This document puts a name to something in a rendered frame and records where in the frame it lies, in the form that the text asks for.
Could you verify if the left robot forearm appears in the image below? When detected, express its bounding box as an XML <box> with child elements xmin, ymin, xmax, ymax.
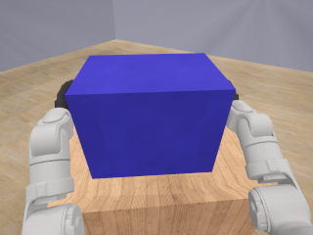
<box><xmin>22</xmin><ymin>108</ymin><xmax>74</xmax><ymax>234</ymax></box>

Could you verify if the left robot upper arm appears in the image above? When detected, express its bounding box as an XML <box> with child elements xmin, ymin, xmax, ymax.
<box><xmin>22</xmin><ymin>203</ymin><xmax>85</xmax><ymax>235</ymax></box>

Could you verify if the robot left hand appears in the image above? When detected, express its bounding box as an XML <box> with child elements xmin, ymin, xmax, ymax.
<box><xmin>55</xmin><ymin>79</ymin><xmax>73</xmax><ymax>111</ymax></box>

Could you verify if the pedestal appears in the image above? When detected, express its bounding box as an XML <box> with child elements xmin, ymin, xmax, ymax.
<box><xmin>47</xmin><ymin>124</ymin><xmax>271</xmax><ymax>235</ymax></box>

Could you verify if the right robot forearm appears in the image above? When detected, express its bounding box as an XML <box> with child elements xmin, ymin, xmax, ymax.
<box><xmin>226</xmin><ymin>100</ymin><xmax>312</xmax><ymax>223</ymax></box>

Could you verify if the right robot upper arm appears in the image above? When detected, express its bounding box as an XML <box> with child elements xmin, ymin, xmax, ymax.
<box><xmin>248</xmin><ymin>184</ymin><xmax>313</xmax><ymax>235</ymax></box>

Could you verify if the carton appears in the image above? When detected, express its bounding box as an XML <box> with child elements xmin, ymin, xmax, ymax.
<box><xmin>65</xmin><ymin>53</ymin><xmax>236</xmax><ymax>179</ymax></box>

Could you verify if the robot right hand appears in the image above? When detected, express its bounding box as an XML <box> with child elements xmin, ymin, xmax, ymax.
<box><xmin>229</xmin><ymin>80</ymin><xmax>239</xmax><ymax>101</ymax></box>

